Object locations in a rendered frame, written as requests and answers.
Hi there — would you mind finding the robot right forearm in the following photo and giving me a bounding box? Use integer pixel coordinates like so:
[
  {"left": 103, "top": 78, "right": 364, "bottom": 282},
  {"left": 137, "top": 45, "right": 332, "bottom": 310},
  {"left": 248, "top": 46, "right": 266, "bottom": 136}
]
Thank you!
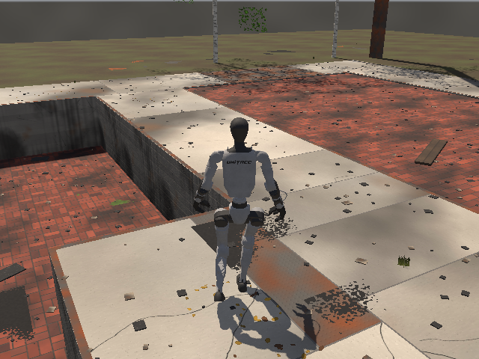
[{"left": 269, "top": 180, "right": 284, "bottom": 209}]

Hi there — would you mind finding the robot left foot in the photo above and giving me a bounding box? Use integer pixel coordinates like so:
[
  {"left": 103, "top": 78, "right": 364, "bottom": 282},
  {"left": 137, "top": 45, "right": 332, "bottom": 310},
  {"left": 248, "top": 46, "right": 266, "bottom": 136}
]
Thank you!
[{"left": 214, "top": 290, "right": 225, "bottom": 301}]

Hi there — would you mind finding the robot right hand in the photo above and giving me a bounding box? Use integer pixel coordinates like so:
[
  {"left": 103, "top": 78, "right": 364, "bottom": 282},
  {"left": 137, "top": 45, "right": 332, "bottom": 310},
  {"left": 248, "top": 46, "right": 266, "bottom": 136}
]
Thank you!
[{"left": 269, "top": 206, "right": 286, "bottom": 221}]

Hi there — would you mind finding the right robot thigh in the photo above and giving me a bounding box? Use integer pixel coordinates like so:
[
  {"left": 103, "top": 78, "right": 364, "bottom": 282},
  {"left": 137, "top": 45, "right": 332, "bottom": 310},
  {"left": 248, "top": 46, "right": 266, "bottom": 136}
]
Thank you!
[{"left": 241, "top": 207, "right": 264, "bottom": 249}]

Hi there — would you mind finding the robot left hand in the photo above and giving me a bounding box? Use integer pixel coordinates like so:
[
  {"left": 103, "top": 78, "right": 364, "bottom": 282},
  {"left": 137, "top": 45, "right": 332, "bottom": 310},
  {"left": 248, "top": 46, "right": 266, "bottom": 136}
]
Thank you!
[{"left": 192, "top": 200, "right": 210, "bottom": 213}]

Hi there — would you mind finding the robot left upper arm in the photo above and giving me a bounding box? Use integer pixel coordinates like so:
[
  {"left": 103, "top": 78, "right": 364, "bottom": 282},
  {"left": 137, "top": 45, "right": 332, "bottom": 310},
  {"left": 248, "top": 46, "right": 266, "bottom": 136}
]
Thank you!
[{"left": 201, "top": 150, "right": 224, "bottom": 191}]

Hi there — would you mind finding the robot right upper arm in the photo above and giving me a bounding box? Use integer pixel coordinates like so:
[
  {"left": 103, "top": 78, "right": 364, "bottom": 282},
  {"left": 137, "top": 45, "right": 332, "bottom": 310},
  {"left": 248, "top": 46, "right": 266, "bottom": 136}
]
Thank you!
[{"left": 255, "top": 150, "right": 277, "bottom": 191}]

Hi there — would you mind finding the robot left forearm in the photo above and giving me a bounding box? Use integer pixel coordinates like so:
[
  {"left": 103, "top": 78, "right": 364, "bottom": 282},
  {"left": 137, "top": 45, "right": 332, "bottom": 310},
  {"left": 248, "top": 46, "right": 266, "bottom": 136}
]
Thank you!
[{"left": 194, "top": 178, "right": 208, "bottom": 203}]

